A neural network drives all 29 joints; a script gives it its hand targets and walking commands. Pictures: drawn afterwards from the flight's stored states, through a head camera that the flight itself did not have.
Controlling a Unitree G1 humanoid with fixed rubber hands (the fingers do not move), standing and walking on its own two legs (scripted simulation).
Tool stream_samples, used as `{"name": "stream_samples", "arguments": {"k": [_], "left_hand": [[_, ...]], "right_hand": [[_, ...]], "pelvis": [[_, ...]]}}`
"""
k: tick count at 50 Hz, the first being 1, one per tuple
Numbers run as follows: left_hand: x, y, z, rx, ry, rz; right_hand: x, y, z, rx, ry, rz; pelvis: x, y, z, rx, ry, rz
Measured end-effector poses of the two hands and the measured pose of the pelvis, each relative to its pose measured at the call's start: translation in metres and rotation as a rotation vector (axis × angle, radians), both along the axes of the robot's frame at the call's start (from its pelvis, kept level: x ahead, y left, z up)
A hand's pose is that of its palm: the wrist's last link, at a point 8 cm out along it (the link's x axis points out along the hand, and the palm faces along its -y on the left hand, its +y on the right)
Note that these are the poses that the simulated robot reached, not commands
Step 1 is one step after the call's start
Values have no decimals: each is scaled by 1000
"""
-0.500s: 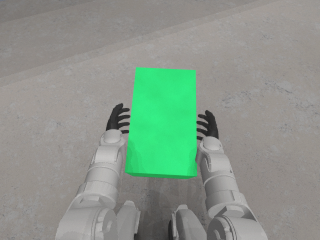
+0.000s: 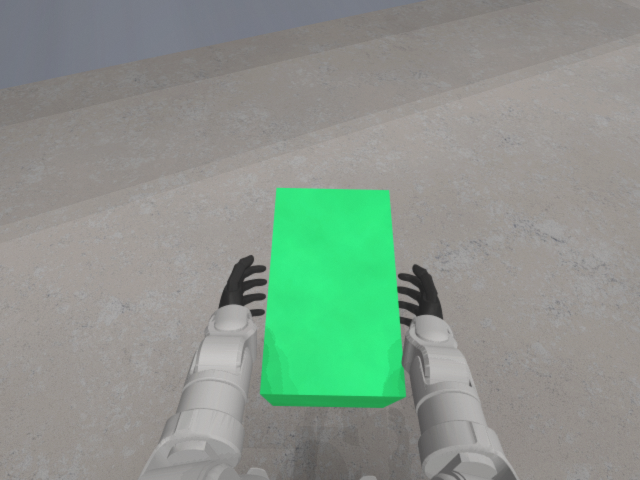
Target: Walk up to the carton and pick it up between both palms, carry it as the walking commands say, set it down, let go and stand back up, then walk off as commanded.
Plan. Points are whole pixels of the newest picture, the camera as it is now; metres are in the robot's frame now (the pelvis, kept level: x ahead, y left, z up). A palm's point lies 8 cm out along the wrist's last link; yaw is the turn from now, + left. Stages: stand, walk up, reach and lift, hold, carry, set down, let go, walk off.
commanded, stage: reach and lift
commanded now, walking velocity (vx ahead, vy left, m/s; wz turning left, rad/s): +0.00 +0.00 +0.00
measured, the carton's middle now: (330, 299) +0.40 -0.01 -0.09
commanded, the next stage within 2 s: hold in 1.78 s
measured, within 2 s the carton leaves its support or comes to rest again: neither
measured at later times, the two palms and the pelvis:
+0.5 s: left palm (233, 289) +0.33 +0.11 +0.06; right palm (452, 308) +0.33 -0.14 +0.05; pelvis +0.02 -0.01 +0.03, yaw +0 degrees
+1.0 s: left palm (216, 288) +0.32 +0.13 +0.08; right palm (447, 303) +0.32 -0.13 +0.08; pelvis +0.01 -0.01 +0.03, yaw +0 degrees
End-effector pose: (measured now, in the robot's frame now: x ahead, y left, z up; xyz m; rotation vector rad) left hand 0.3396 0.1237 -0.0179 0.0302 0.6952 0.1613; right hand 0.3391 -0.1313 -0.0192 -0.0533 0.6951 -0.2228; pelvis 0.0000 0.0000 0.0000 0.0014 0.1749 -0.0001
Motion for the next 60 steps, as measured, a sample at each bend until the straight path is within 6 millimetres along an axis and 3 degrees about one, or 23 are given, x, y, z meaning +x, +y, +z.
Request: {"name": "stream_samples", "arguments": {"k": [5, 21, 29, 40, 49, 60], "left_hand": [[-6, 0, 12, -1, 17, -7], [-6, -9, 63, 8, -11, -52], [-11, -10, 86, 32, -11, -46], [-24, -10, 97, 7, -2, -49], [-19, 3, 97, 12, 17, -27], [-18, 11, 101, 70, 18, 38]], "right_hand": [[-5, -3, 8, 24, 19, 15], [-10, -11, 62, 3, -12, -19], [-18, -12, 76, 10, -5, 17], [-25, -12, 98, -33, 7, 16], [-23, 3, 98, -33, 27, 4], [-16, 14, 96, -9, 28, 54]], "pelvis": [[7, 2, 9, -1, -40, -3], [19, -5, 25, 4, -177, 4], [21, -9, 30, 8, -240, 6], [14, -13, 31, 6, -293, 9], [5, -7, 28, 3, -299, 1], [16, 6, 31, -1, -281, 6]]}}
